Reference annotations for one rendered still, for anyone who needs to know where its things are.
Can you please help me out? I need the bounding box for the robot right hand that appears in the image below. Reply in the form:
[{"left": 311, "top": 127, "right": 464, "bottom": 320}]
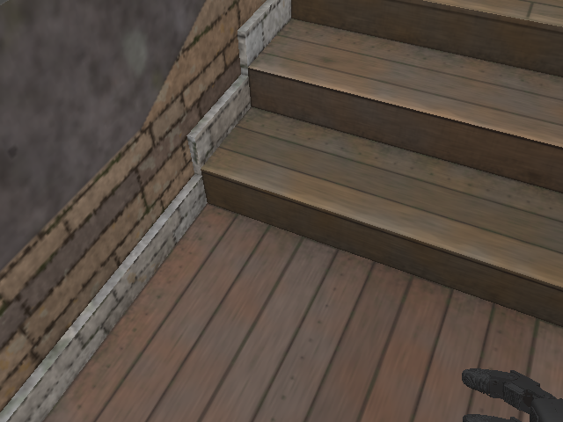
[{"left": 462, "top": 368, "right": 563, "bottom": 422}]

